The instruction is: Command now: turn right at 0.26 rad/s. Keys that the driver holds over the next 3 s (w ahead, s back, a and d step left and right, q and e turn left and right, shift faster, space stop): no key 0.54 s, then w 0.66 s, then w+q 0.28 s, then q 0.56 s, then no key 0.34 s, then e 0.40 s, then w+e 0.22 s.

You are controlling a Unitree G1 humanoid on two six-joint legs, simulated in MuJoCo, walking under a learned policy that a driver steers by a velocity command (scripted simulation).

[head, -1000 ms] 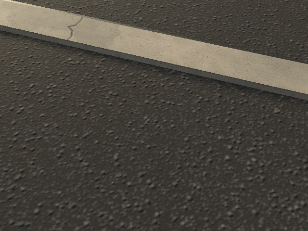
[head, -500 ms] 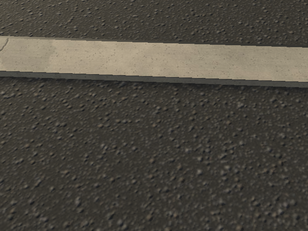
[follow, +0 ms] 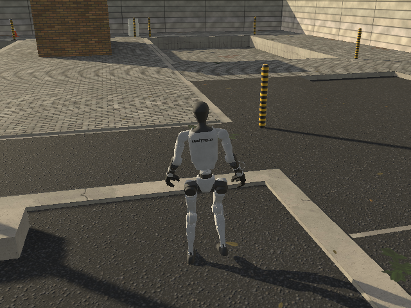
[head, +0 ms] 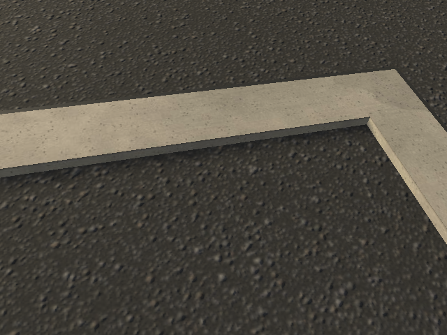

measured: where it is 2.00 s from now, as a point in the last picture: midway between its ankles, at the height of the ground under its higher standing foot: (216, 290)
